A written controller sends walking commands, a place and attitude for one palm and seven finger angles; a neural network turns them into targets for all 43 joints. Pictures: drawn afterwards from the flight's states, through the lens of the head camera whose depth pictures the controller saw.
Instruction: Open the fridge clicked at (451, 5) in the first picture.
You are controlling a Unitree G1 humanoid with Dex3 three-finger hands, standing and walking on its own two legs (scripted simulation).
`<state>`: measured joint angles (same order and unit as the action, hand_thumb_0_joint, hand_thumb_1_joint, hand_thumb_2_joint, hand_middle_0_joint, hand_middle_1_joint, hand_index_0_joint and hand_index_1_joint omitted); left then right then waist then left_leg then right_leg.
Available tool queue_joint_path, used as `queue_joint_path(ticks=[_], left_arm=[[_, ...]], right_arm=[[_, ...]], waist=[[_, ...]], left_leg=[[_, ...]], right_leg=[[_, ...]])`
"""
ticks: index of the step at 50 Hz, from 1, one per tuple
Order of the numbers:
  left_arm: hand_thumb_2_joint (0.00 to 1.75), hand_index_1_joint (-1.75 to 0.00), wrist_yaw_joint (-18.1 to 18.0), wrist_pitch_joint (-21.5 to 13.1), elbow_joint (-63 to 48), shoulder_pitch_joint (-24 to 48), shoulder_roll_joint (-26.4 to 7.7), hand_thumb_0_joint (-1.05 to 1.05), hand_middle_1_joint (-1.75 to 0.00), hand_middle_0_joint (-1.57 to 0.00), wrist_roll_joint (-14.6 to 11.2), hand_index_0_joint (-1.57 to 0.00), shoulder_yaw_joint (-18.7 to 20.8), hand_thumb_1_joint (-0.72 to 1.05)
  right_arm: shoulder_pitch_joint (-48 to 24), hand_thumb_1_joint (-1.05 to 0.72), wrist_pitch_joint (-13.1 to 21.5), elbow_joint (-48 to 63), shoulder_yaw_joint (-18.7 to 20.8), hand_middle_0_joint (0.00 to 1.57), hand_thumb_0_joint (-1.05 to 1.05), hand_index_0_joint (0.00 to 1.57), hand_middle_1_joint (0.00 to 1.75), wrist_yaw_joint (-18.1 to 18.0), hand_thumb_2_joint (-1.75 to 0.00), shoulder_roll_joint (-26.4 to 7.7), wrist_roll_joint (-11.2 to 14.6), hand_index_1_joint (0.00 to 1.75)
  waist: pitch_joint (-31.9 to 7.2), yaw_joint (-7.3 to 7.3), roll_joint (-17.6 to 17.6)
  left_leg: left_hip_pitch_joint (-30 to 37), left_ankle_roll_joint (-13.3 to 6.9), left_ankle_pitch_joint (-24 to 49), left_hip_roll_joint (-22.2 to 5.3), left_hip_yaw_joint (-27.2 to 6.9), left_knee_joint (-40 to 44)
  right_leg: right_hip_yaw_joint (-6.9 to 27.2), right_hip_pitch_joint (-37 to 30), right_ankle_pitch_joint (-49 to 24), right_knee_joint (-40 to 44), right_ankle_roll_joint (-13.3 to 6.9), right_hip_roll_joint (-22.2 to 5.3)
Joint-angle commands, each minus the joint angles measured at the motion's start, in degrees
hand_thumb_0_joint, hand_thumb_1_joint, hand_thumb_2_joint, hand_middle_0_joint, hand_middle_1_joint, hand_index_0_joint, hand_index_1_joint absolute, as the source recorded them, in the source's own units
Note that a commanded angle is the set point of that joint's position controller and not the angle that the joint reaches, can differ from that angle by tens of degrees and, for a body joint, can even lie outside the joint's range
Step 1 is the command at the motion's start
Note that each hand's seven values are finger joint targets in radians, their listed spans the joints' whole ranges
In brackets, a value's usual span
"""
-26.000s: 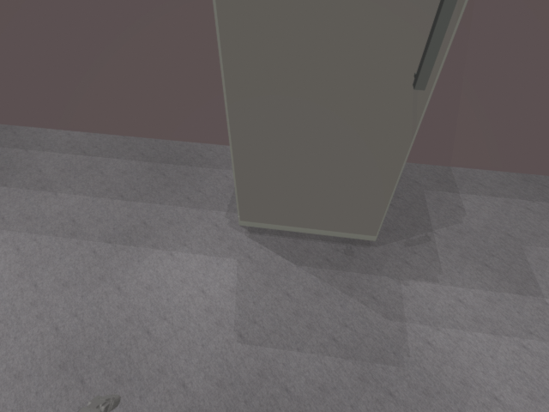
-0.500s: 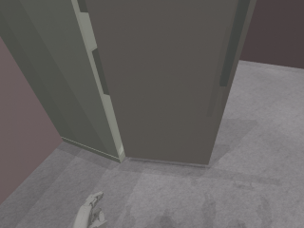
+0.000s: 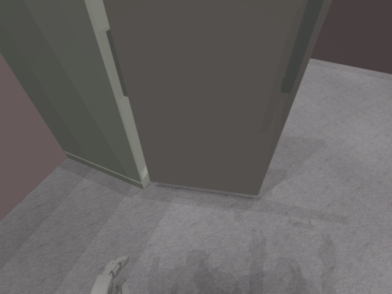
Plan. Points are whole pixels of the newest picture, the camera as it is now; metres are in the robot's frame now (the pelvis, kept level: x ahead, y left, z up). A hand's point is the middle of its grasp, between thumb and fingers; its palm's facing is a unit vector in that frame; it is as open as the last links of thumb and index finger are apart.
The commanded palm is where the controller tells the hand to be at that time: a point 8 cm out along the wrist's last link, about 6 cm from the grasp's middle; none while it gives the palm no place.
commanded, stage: stop stepping back and stand still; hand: right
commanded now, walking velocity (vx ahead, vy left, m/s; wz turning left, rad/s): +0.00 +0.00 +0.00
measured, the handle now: (304, 23) +0.70 -0.23 +0.24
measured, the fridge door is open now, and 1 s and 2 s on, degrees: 75 75 75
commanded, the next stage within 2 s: let the arm hang, fingers relaxed in 0.48 s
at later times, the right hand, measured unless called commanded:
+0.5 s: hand (385, 198) +0.25 -0.26 +0.17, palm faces +0.40 +0.78 -0.48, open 7.4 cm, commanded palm +0.18 -0.30 +0.19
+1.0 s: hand out of the picture +0.01 -0.19 -0.17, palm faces +0.02 +0.99 -0.17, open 7.1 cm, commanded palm none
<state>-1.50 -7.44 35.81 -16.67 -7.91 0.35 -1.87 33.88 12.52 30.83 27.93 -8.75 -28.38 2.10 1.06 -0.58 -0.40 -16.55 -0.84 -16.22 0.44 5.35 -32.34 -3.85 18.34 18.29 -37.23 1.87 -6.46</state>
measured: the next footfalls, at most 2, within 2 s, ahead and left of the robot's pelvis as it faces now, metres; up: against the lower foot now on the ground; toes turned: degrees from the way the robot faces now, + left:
none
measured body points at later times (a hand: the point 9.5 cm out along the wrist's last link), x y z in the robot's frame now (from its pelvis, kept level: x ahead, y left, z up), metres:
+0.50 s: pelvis +0.04 +0.01 +0.01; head +0.06 +0.00 +0.46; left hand +0.23 +0.24 -0.06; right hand +0.22 -0.30 +0.19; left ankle +0.02 +0.11 -0.73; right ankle +0.02 -0.12 -0.73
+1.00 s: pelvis -0.01 +0.00 +0.01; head +0.01 -0.03 +0.45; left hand +0.02 +0.26 -0.13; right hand +0.01 -0.24 -0.16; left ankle +0.02 +0.11 -0.73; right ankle +0.02 -0.12 -0.73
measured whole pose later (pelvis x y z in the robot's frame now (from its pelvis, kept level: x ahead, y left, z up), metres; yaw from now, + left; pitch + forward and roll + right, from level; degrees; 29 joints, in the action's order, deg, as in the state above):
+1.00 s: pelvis -0.01 +0.00 +0.01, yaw -3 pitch +0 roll +1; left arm 0.2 2.6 55.9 -16.5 -12.4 2.1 -0.7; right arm 16.1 -2.4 -53.3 -0.2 -0.5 -13.2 -1.5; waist 3.3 -0.3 3.2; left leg -16.2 -1.2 -13.9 -1.3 7.9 -30.2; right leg -0.8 19.4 13.6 -32.9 -0.4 -1.6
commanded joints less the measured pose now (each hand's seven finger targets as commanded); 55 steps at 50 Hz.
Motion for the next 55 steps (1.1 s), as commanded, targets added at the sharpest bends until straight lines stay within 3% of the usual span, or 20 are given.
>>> queue_joint_path(ticks=[1, 3, 4, 6, 8, 9, 10, 13, 17, 20, 28, 29, 30, 31, 34, 37, 39, 44, 48, 55], left_arm=[[0.9, -0.3, -1.53, -2.64, -7.63, 6.67, -9.59, 0.0, -0.3, -0.2, -0.38, -0.2, 3.95, 0.9], [0.9, -0.3, -1.68, -3.14, -6.8, 7.23, -9.88, 0.0, -0.3, -0.2, -0.79, -0.2, 4.28, 0.9], [0.9, -0.3, -1.95, -3.07, -6.32, 7.47, -9.45, 0.0, -0.3, -0.2, -0.53, -0.2, 3.78, 0.9], [0.9, -0.3, -2.54, -3.13, -5.92, 8.7, -9.13, 0.0, -0.3, -0.2, -0.25, -0.2, 3.17, 0.9], [0.9, -0.3, -2.89, -3.48, -7.05, 9.64, -10.63, 0.0, -0.3, -0.2, -0.34, -0.2, 3.86, 0.9], [0.9, -0.3, -2.78, -3.46, -7.13, 9.33, -10.76, 0.0, -0.3, -0.2, -0.56, -0.2, 3.92, 0.9], [0.9, -0.3, -2.87, -3.71, -7.03, 9.84, -10.26, 0.0, -0.3, -0.2, -0.09, -0.2, 3.48, 0.9], [0.9, -0.3, -2.42, -4.13, -7.09, 8.63, -10.5, 0.0, -0.3, -0.2, -0.33, -0.2, 3.6, 0.9], [0.9, -0.3, -1.66, -2.62, -8.34, 7.22, -10.52, 0.0, -0.3, -0.2, -0.86, -0.2, 4.63, 0.9], [0.9, -0.3, -1.93, -1.44, -9.27, 7.49, -10.52, 0.0, -0.3, -0.2, -0.83, -0.2, 4.6, 0.9], [0.9, -0.3, -3.15, -0.14, -10.58, 8.9, -10.46, 0.0, -0.3, -0.2, -0.81, -0.2, 4.04, 0.9], [0.9, -0.3, 2.09, -2.11, -0.39, 14.52, -21.55, 0.0, -0.3, -0.2, -1.74, -0.2, 6.22, 0.9], [0.9, -0.3, 2.04, 0.71, 0.48, 10.72, -19.81, 0.0, -0.3, -0.2, -0.77, -0.2, 7.08, 0.9], [0.9, -0.3, 1.83, 2.12, -0.18, 9.58, -20.15, 0.0, -0.3, -0.2, -0.64, -0.2, 6.82, 0.9], [0.9, -0.3, 1.97, 4.29, 0.78, 10.62, -19.55, 0.0, -0.3, -0.2, 0.49, -0.2, 4.9, 0.9], [0.9, -0.3, 1.89, 5.59, 3.5, 8.96, -18.48, 0.0, -0.3, -0.2, 1.26, -0.2, 4.38, 0.9], [0.9, -0.3, 1.81, 6.85, 5.8, 7.3, -16.57, 0.0, -0.3, -0.2, 1.52, -0.2, 3.92, 0.9], [0.9, -0.3, 1.59, 7.82, 11.24, 6.53, -13.92, 0.0, -0.3, -0.2, 1.7, -0.2, 2.8, 0.9], [0.9, -0.3, 0.99, 7.9, 14.63, 4.15, -13.14, 0.0, -0.3, -0.2, 1.64, -0.2, 3.34, 0.9], [0.9, -0.3, 0.51, 7.96, 18.81, -0.11, -14.35, 0.0, -0.3, -0.2, 1.26, -0.2, 4.64, 0.9]], right_arm=[[-6.38, -0.9, 1.05, 3.89, 4.68, 0.2, 0.0, 0.2, 0.3, -1.46, -0.9, -6.99, 0.43, 0.3], [-8.08, -0.9, 1.25, 5.46, 3.29, 0.2, 0.0, 0.2, 0.3, -1.75, -0.9, -5.98, -0.09, 0.3], [-7.96, -0.9, 1.55, 6.1, 3.59, 0.2, 0.0, 0.2, 0.3, -1.97, -0.9, -6.19, -0.22, 0.3], [-9.24, -0.9, 2.38, 8.68, 3.62, 0.2, 0.0, 0.2, 0.3, -2.13, -0.9, -6.54, -0.15, 0.3], [-9.87, -0.9, 3.34, 12.13, 3.44, 0.2, 0.0, 0.2, 0.3, -2.12, -0.9, -6.48, -0.12, 0.3], [-9.15, -0.9, 3.36, 11.21, 2.57, 0.2, 0.0, 0.2, 0.3, -1.98, -0.9, -5.56, -0.29, 0.3], [-9.82, -0.9, 3.43, 11.68, 3.59, 0.2, 0.0, 0.2, 0.3, -1.79, -0.9, -6.99, -0.43, 0.3], [-9.85, -0.9, 3.81, 9.33, 2.41, 0.2, 0.0, 0.2, 0.3, -1.77, -0.9, -4.92, -0.97, 0.3], [-3.22, -0.9, 2.81, 5.3, 2.51, 0.2, 0.0, 0.2, 0.3, -1.67, -0.9, -3.56, -0.07, 0.3], [-0.6, -0.9, 2.21, 4.78, 3.9, 0.2, 0.0, 0.2, 0.3, -1.77, -0.9, -4.41, 0.57, 0.3], [-3.36, -0.9, 1.5, 8.81, 2.91, 0.2, 0.0, 0.2, 0.3, -1.83, -0.9, -5.14, 0.63, 0.3], [-9.34, -0.9, -7.33, -33.54, -22.89, 0.2, 0.0, 0.2, 0.3, 6.03, -0.9, 3.5, -3.01, 0.3], [-9.9, -0.9, -11.25, -35.72, -21.98, 0.2, 0.0, 0.2, 0.3, 7.82, -0.9, 4.48, -3.61, 0.3], [-10.32, -0.9, -12.27, -35.99, -21.56, 0.2, 0.0, 0.2, 0.3, 8.42, -0.9, 4.1, -3.55, 0.3], [-15.89, -0.9, -11.86, -45.05, -22.57, 0.2, 0.0, 0.2, 0.3, 9.13, -0.9, 3.5, -3.75, 0.3], [-19.63, -0.9, -11.71, -55.38, -23.8, 0.2, 0.0, 0.2, 0.3, 8.92, -0.9, 2.82, -4.17, 0.3], [-21.67, -0.9, -12.28, -61.67, -24.71, 0.2, 0.0, 0.2, 0.3, 8.58, -0.9, 3.27, -4.03, 0.3], [-21.13, -0.9, -13.15, -73.18, -26.14, 0.2, 0.0, 0.2, 0.3, 8.03, -0.9, 5.64, -3.5, 0.3], [-18.36, -0.9, -12.68, -79.89, -25.21, 0.2, 0.0, 0.2, 0.3, 7.83, -0.9, 6.41, -3.33, 0.3], [-19.85, -0.9, -12.29, -85.96, -24.85, 0.2, 0.0, 0.2, 0.3, 8.02, -0.9, 5.37, -3.33, 0.3]], waist=[[-5.44, -0.32, 11.37], [-5.72, 0.02, 12.55], [-5.41, -0.22, 10.99], [-6.23, -0.45, 3.63], [-7.3, 1.11, -7.69], [-6.77, 1.49, -9.17], [-4.42, 1.47, -15.18], [-2.92, 1.26, -11.28], [-10.85, 0.22, -0.7], [-12.98, 0.11, 0.33], [-11.04, 0.55, -2.69], [-4.41, -1.71, -3.59], [-8.04, -1.0, -4.37], [-5.63, -0.75, -4.98], [-3.33, 0.96, 2.66], [-4.99, 0.22, 12.14], [-4.15, -0.51, 13.34], [-2.24, 0.1, -5.76], [-3.52, 0.77, -10.5], [1.35, 0.22, -2.93]], left_leg=[[8.41, -8.21, 5.65, -16.79, -23.3, 14.0], [6.96, -9.05, 9.86, -16.62, -20.94, 12.54], [6.54, -8.03, 12.07, -15.3, -16.83, 10.08], [5.36, -3.96, 15.53, -10.21, -9.52, 3.68], [2.21, 0.46, 11.58, -3.54, -4.48, -2.0], [2.1, 1.19, 7.53, -2.04, -3.55, -1.44], [1.81, 1.4, 5.78, -1.55, -2.86, -1.61], [7.82, 0.91, 11.61, -1.61, -2.53, 4.71], [13.49, -1.5, 34.82, -6.88, -8.7, 5.02], [15.03, -1.4, 38.81, -7.88, -8.23, 4.29], [11.48, 0.52, 30.51, -5.22, -5.7, 4.8], [2.48, -0.68, 31.47, -10.28, -2.59, -1.07], [0.04, -1.07, 24.22, -9.43, -6.35, 1.5], [-0.44, -0.75, 16.74, -8.39, -4.53, 1.63], [1.38, -0.72, 3.73, -5.98, -3.29, 0.46], [0.38, -2.71, 3.73, -9.15, -7.2, 4.6], [-2.54, -3.73, 0.66, -11.19, -9.0, 8.19], [-0.24, -1.55, -6.36, -7.65, -7.06, 8.61], [4.97, -2.03, -5.15, -7.23, -6.64, 10.1], [1.22, -2.46, -9.04, -7.32, -6.59, 13.29]], right_leg=[[0.76, 10.37, 6.42, -9.69, -1.48, 4.04], [2.9, 6.64, 7.79, -8.55, -1.78, 2.88], [2.76, 4.43, 5.44, -3.44, -2.12, 2.63], [2.09, -3.24, -7.88, 8.57, -2.51, 3.56], [10.27, -8.67, -24.93, 12.48, -4.44, -3.01], [11.84, -7.93, -26.21, 13.03, -5.15, -4.99], [12.08, -5.89, -25.61, 15.14, -5.31, -4.8], [7.74, -2.41, -25.79, 12.87, -3.99, -2.91], [2.27, -4.09, -26.29, 4.73, -1.42, 1.44], [1.91, -4.02, -25.94, 5.6, -1.3, 2.01], [3.05, -6.45, -28.08, 9.02, -2.01, 0.34], [3.25, -2.87, -29.5, 1.93, -2.17, -0.19], [4.2, -5.32, -27.8, 3.84, -1.92, -1.16], [4.95, -2.98, -22.84, 5.34, -2.72, -1.95], [9.44, 5.36, -13.23, 9.36, -5.52, -2.39], [8.24, 1.2, -10.88, 6.6, -4.58, 0.79], [6.08, -1.7, -8.25, 4.69, -3.85, 3.08], [7.99, 0.44, -3.13, 12.26, -3.99, 1.62], [8.21, 3.01, 2.02, 13.95, -3.9, 1.5], [9.11, 2.17, 5.06, 15.57, -4.28, 0.77]])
